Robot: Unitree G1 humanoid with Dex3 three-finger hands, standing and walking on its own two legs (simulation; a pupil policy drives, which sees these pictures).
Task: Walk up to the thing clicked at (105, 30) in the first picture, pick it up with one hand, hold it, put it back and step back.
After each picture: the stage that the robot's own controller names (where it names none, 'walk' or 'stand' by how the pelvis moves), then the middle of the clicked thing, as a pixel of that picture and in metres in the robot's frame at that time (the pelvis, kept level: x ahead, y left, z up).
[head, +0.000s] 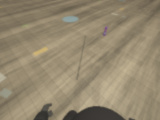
stand; (105, 31) +2.12 -0.35 -0.65
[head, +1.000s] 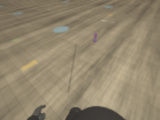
walk; (95, 37) +2.01 +0.04 -0.63
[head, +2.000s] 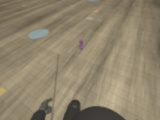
walk; (81, 44) +1.44 +0.27 -0.65
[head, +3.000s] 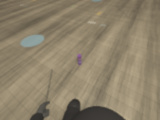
walk; (79, 59) +0.97 +0.25 -0.65
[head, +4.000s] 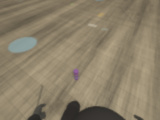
walk; (76, 74) +0.61 +0.21 -0.62
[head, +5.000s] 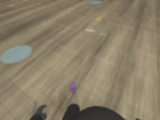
walk; (73, 88) +0.42 +0.21 -0.63
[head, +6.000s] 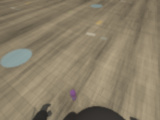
stand; (73, 95) +0.36 +0.19 -0.66
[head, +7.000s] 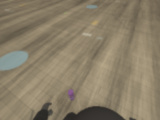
stand; (71, 95) +0.37 +0.22 -0.66
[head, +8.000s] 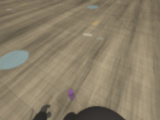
stand; (71, 94) +0.37 +0.22 -0.66
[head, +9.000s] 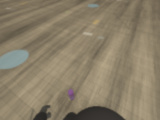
stand; (71, 94) +0.36 +0.22 -0.66
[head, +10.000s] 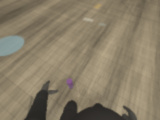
go down; (70, 83) +0.39 +0.21 -0.61
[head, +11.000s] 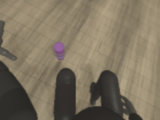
go down; (60, 52) +0.46 +0.23 -0.24
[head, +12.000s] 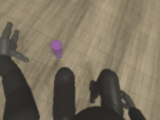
close in; (57, 50) +0.46 +0.23 -0.23
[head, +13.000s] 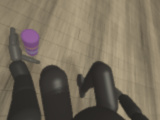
close; (31, 45) +0.45 +0.27 -0.16
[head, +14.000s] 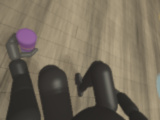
lift; (27, 44) +0.44 +0.28 -0.16
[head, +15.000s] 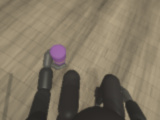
lift; (59, 59) +0.36 +0.23 -0.02
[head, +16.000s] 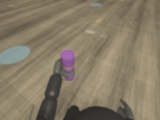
hold; (68, 67) +0.32 +0.16 +0.09
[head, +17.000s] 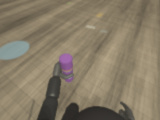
hold; (67, 70) +0.32 +0.17 +0.04
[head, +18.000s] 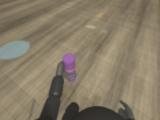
crouch; (70, 69) +0.33 +0.15 +0.03
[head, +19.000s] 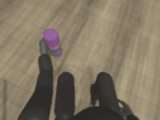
crouch; (54, 46) +0.47 +0.21 -0.05
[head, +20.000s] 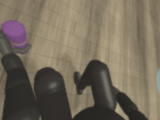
lower; (19, 41) +0.46 +0.28 -0.17
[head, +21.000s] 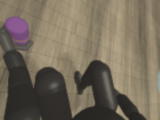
lower; (21, 38) +0.47 +0.29 -0.17
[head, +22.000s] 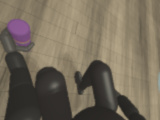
lower; (23, 39) +0.46 +0.28 -0.17
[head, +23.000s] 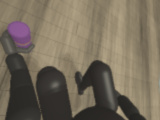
lower; (23, 41) +0.45 +0.29 -0.17
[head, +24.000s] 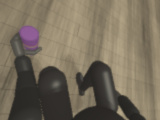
draw back; (31, 43) +0.45 +0.26 -0.16
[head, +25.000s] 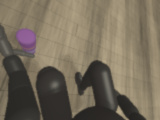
withdraw; (28, 44) +0.45 +0.26 -0.17
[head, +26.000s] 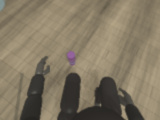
walk; (71, 59) +0.47 +0.19 -0.33
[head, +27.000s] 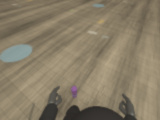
stand; (74, 92) +0.40 +0.16 -0.59
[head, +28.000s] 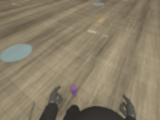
stand; (74, 91) +0.40 +0.17 -0.60
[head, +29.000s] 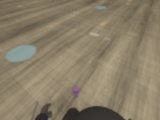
stand; (75, 92) +0.41 +0.16 -0.64
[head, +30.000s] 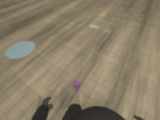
walk; (77, 86) +0.42 +0.16 -0.64
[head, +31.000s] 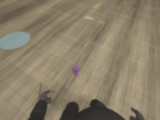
walk; (76, 71) +0.60 +0.16 -0.64
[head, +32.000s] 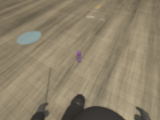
walk; (79, 57) +0.93 +0.27 -0.63
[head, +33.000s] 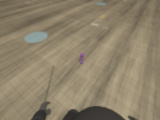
stand; (81, 58) +1.03 +0.17 -0.65
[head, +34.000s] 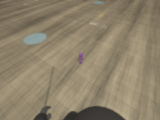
stand; (81, 58) +1.04 +0.19 -0.66
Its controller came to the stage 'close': yes
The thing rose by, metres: 0.69
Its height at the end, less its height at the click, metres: +0.00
